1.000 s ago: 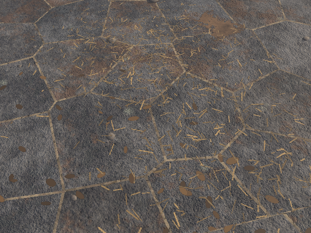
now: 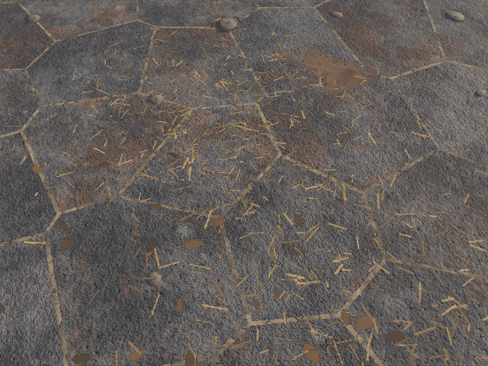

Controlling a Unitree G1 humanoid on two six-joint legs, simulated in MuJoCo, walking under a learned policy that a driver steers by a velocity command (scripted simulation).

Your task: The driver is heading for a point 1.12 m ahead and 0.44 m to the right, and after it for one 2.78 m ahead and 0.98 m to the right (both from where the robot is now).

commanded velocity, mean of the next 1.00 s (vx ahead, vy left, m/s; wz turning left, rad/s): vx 0.35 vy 0.00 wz -0.50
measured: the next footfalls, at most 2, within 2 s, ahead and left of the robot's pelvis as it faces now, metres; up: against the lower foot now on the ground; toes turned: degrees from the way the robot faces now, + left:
left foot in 0.26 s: +0.08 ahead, +0.12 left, +0.00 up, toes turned -7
right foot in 0.90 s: +0.43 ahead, -0.25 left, -0.11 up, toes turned -30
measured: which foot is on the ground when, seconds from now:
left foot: up 0.00-0.24, down 0.26-0.90, up 0.92-1.00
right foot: down 0.00-0.28, up 0.30-0.88, down 0.90-1.00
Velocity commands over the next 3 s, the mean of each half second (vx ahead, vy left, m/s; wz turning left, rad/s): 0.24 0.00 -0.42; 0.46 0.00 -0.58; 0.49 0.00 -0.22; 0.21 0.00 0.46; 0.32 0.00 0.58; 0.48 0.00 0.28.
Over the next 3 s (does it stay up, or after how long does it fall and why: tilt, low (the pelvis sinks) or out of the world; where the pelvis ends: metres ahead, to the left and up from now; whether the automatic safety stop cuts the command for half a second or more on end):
stays up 1.13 -0.40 -0.10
